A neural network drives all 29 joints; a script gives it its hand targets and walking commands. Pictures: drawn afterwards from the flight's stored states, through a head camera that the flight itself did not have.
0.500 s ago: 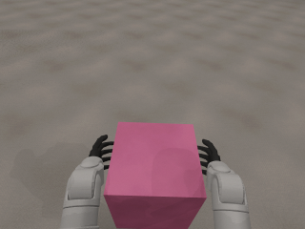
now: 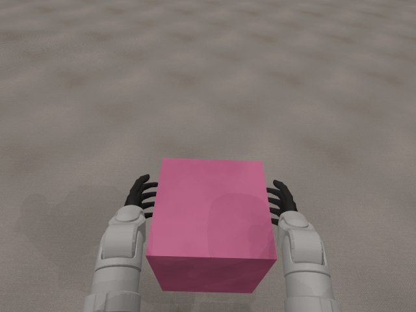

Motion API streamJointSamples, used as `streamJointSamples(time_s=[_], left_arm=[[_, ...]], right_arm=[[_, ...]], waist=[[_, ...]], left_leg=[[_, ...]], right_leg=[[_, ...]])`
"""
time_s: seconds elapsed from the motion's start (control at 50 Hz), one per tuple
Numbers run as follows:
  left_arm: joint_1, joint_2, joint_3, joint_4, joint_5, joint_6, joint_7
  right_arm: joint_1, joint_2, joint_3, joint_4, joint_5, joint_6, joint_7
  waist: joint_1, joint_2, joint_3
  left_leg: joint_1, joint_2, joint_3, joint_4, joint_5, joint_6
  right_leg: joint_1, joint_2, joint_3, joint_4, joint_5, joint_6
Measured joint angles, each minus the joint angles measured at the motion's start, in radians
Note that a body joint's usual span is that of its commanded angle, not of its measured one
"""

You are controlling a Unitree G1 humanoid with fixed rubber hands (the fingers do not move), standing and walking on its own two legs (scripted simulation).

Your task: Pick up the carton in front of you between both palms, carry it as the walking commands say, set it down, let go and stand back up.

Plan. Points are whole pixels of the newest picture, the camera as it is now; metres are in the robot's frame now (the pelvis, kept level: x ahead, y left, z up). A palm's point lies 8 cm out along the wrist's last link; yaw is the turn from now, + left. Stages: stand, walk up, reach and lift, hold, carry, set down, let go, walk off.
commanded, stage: carry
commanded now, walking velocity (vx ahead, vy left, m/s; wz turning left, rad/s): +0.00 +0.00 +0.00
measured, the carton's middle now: (209, 229) +0.31 +0.00 -0.04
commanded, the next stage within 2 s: hold in 0.42 s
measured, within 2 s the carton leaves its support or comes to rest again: neither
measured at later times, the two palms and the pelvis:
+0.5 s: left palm (139, 217) +0.28 +0.14 +0.04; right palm (293, 225) +0.28 -0.16 +0.04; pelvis -0.01 +0.00 +0.01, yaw -4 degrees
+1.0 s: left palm (150, 193) +0.34 +0.13 +0.05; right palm (299, 235) +0.25 -0.16 +0.05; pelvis +0.00 +0.07 +0.01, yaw -16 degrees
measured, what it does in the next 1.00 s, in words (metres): shifts its weight, turning right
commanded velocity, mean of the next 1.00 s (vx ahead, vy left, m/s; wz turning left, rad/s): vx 0.00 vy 0.00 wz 0.00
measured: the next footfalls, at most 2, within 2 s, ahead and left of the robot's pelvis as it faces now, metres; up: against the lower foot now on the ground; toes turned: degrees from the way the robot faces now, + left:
none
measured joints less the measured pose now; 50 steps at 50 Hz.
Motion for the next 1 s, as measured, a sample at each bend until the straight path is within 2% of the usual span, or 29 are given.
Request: streamJointSamples(time_s=[0.42, 0.46, 0.52, 0.62, 0.74, 0.88, 1.0], left_arm=[[0.004, 0.001, -0.003, 0.004, 0.002, 0.013, 0.000], [0.016, 0.003, -0.001, -0.014, 0.004, 0.006, 0.003], [0.047, 0.009, 0.000, -0.032, -0.001, -0.009, 0.008], [0.030, 0.006, -0.006, 0.012, 0.016, -0.030, 0.009], [-0.028, -0.007, 0.005, 0.076, 0.053, -0.027, -0.002], [-0.055, -0.013, 0.035, 0.100, 0.069, -0.016, -0.006], [-0.148, -0.043, 0.127, 0.188, 0.099, -0.042, 0.003]], right_arm=[[0.005, -0.001, 0.002, 0.001, -0.001, 0.015, 0.000], [-0.002, 0.001, 0.006, 0.025, -0.004, -0.013, 0.006], [-0.007, 0.002, 0.022, 0.061, -0.017, -0.046, 0.014], [-0.008, 0.001, -0.005, 0.080, -0.006, -0.062, 0.011], [-0.015, 0.003, -0.052, 0.101, -0.003, -0.065, 0.013], [-0.050, 0.012, -0.083, 0.151, -0.036, -0.069, 0.034], [-0.159, 0.025, -0.195, 0.275, -0.124, -0.120, 0.074]], waist=[[0.000, 0.001, -0.004], [0.014, -0.013, 0.044], [0.029, -0.015, 0.093], [0.000, -0.010, 0.105], [-0.009, -0.026, 0.095], [0.008, -0.050, 0.089], [0.003, -0.050, 0.103]], left_leg=[[-0.004, 0.009, -0.006, 0.002, 0.009, -0.009], [0.057, -0.022, -0.064, -0.034, 0.012, -0.002], [0.141, -0.056, -0.193, -0.094, 0.040, -0.005], [0.207, -0.061, -0.275, -0.142, 0.011, -0.029], [0.244, -0.076, -0.262, -0.155, 0.005, -0.053], [0.255, -0.102, -0.222, -0.162, 0.008, -0.023], [0.219, -0.129, -0.216, -0.116, -0.007, -0.002]], right_leg=[[-0.007, 0.006, -0.008, 0.013, -0.003, -0.011], [0.035, 0.013, 0.028, -0.012, 0.015, -0.024], [0.096, 0.043, 0.102, -0.092, 0.066, -0.010], [0.136, 0.076, 0.187, -0.165, 0.122, 0.000], [0.148, 0.072, 0.264, -0.181, 0.142, 0.026], [0.150, 0.044, 0.312, -0.195, 0.155, 0.058], [0.113, 0.035, 0.339, -0.145, 0.126, 0.030]])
